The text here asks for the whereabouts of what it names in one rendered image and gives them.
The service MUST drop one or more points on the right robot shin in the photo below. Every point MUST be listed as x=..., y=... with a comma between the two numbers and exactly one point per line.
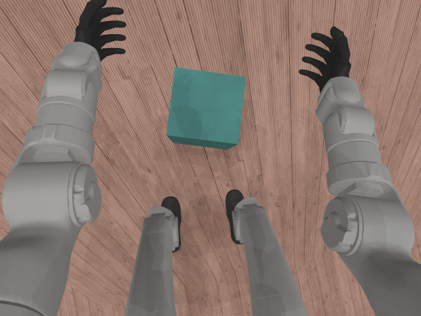
x=249, y=200

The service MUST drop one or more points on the robot right forearm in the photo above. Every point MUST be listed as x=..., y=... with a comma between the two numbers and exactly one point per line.
x=355, y=165

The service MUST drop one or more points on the carton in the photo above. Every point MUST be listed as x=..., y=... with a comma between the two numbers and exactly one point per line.
x=205, y=108

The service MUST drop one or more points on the robot left hand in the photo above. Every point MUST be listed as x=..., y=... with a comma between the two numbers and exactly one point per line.
x=90, y=27

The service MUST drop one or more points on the robot left forearm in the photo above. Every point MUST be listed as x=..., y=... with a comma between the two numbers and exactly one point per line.
x=66, y=111

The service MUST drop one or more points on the robot right hand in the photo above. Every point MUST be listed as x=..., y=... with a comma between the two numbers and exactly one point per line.
x=337, y=59

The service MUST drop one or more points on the robot right upper arm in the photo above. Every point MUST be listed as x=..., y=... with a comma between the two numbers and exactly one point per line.
x=374, y=238

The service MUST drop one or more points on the robot left upper arm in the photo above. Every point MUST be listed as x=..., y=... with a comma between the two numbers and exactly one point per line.
x=46, y=204

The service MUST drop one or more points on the right robot foot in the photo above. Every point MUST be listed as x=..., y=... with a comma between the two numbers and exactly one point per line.
x=233, y=197

